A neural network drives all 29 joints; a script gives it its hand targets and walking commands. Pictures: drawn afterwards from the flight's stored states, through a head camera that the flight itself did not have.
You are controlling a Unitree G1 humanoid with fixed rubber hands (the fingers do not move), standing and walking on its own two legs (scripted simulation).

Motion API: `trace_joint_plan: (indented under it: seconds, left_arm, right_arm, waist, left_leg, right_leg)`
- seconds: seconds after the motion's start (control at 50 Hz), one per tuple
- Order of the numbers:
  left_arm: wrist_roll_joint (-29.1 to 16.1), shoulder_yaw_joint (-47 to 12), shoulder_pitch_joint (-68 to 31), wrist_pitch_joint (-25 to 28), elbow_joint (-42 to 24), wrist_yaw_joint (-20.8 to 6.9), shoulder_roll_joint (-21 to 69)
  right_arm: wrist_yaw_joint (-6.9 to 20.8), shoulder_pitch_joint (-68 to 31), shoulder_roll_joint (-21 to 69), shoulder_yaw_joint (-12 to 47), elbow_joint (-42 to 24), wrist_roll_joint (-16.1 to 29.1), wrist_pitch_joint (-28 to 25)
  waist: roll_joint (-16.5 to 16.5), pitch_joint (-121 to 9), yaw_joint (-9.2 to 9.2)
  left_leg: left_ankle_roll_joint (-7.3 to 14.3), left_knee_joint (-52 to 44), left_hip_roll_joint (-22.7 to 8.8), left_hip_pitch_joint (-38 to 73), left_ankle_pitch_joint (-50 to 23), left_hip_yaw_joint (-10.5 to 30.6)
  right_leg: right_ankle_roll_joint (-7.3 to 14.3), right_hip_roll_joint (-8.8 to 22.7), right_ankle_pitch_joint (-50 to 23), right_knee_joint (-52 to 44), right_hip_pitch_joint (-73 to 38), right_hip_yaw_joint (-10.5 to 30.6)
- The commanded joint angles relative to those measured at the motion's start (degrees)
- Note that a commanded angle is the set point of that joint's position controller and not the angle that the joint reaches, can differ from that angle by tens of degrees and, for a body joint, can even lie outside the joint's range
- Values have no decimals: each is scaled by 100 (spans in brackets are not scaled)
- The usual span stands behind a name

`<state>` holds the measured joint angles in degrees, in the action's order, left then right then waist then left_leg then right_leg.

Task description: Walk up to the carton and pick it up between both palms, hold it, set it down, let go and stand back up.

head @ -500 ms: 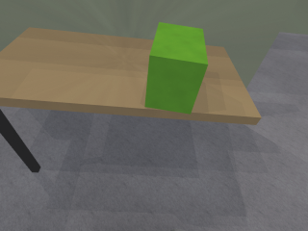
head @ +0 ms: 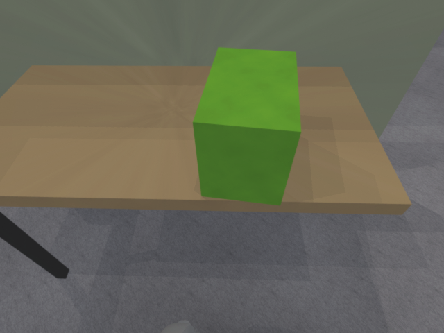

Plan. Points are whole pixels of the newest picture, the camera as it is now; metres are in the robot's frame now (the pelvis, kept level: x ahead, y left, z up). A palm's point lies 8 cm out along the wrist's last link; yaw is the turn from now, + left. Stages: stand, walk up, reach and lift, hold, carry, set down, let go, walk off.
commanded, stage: walk up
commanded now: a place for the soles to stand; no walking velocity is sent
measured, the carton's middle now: (248, 124) +0.57 -0.03 +0.05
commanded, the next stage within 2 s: none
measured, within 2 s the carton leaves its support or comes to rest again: neither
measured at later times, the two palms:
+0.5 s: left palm out of the picture +0.14 +0.26 -0.09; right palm (361, 324) +0.19 -0.24 -0.08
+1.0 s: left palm out of the picture +0.09 +0.27 -0.10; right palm out of the picture +0.13 -0.24 -0.10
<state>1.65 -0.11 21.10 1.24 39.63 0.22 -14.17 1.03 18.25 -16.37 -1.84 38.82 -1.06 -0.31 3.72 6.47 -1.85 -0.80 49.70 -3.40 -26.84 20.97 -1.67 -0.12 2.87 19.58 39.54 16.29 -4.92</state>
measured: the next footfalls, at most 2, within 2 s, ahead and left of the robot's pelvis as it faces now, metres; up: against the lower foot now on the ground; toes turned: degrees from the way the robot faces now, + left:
left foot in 0.04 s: +0.14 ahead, +0.13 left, +0.00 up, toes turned -1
right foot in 1.34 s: +0.17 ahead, -0.08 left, +0.00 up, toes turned -7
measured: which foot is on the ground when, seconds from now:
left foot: up 0.00-0.02, down 0.04-1.00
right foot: down 0.00-1.00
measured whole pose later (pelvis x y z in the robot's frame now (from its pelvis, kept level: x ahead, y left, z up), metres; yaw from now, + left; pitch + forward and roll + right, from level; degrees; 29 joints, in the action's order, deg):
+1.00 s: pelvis +0.06 +0.02 +0.01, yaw -1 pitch -2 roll -1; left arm 1.3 0.8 22.8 0.3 42.9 -0.4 -13.7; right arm 1.9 17.4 -15.9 -2.1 43.2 -1.8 1.0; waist 1.3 1.5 -1.0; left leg 1.0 37.0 -1.6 -18.9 20.6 -3.3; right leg -0.8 1.7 21.1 32.2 9.6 0.5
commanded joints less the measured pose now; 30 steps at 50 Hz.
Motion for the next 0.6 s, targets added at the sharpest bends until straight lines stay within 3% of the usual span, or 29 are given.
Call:
trace_joint_plan:
  seconds: [0.0, 0.02, 0.04, 0.06, 0.08, 0.1, 0.14, 0.16, 0.18, 0.2, 0.24, 0.3, 0.5, 0.58]
  left_arm:
    - [-187, 198, -231, 19, -668, -6, -1033]
    - [-231, 81, -33, 3, -751, -26, -780]
    - [-290, 50, 314, -99, -759, -10, -657]
    - [-254, 171, 336, -274, -655, 72, -870]
    - [-188, 207, 119, -348, -663, 89, -944]
    - [-190, 208, 63, -339, -635, 89, -919]
    - [-203, 200, 442, -191, -471, 69, -887]
    - [-191, 230, 387, -106, -453, 36, -1051]
    - [-198, 270, 117, -54, -464, 5, -1225]
    - [-220, 288, -179, -36, -445, -28, -1311]
    - [-237, 214, -247, -15, -463, -48, -1056]
    - [-224, 190, -125, 3, -476, -48, -1037]
    - [-228, 208, -339, -51, -464, -83, -973]
    - [-222, 222, -369, -32, -420, -91, -985]
  right_arm:
    - [-105, 719, -621, -195, -308, -22, -219]
    - [-136, 590, -917, -274, -415, -59, -223]
    - [-156, 212, -1198, -300, -662, 16, -192]
    - [-180, -13, -1262, -316, -623, 124, -98]
    - [-192, -192, -1116, -255, -618, 161, -45]
    - [-217, -363, -1020, -205, -628, 139, -6]
    - [-206, -775, -930, -112, -703, 115, 52]
    - [-157, -833, -781, -49, -716, 127, 58]
    - [-117, -768, -664, -34, -691, 148, 67]
    - [-112, -667, -607, -40, -632, 157, 67]
    - [-100, -712, -738, -54, -507, 171, -6]
    - [-84, -841, -752, -42, -481, 143, -68]
    - [-53, -933, -735, -38, -379, 153, -40]
    - [-45, -832, -742, -48, -305, 143, -63]
  waist:
    - [-856, -1030, 393]
    - [-119, -1278, 382]
    - [420, -1443, 226]
    - [539, -1268, 242]
    - [536, -900, 284]
    - [540, -705, 233]
    - [691, -859, -45]
    - [446, -947, -42]
    - [67, -917, 129]
    - [-204, -796, 259]
    - [-126, -979, 219]
    - [-223, -1233, 164]
    - [-334, -808, 145]
    - [-379, -784, 164]
  left_leg:
    - [225, -1747, 155, 2202, -2431, 63]
    - [470, -1739, -536, 2545, -3083, 902]
    - [1167, -2484, -1767, 1778, -2797, 2447]
    - [1701, -2768, -1855, 1057, -1543, 2686]
    - [1679, -2902, -1731, 876, -1154, 2613]
    - [1560, -2807, -1560, 902, -1350, 2280]
    - [1059, -2286, -1141, 654, -1898, 1498]
    - [729, -1995, -769, 650, -1734, 1069]
    - [488, -1827, -358, 916, -1238, 703]
    - [384, -1817, -214, 1381, -1187, 645]
    - [485, -1958, -478, 1540, -2135, 886]
    - [551, -1848, -514, 1698, -2867, 772]
    - [446, -2287, -396, 1365, -1572, 712]
    - [428, -2392, -404, 1362, -1374, 750]
  right_leg:
    - [600, 777, -2813, 75, 794, 509]
    - [265, 539, -1660, 518, 1084, 307]
    - [-9, -41, 574, 1105, 695, 200]
    - [-20, -59, 1674, 1313, 232, 445]
    - [-22, -51, 1631, 1297, 393, 513]
    - [3, -7, 1306, 943, 516, 556]
    - [84, 226, -176, -562, -211, 700]
    - [156, 373, -627, -1018, -318, 1019]
    - [261, 499, -530, -1245, 66, 1384]
    - [326, 485, -511, -1232, 515, 1373]
    - [196, 266, -1062, -1009, 209, 958]
    - [166, 310, -1553, -1021, -177, 912]
    - [206, 324, -709, -1420, -76, 862]
    - [211, 318, -592, -1471, -113, 859]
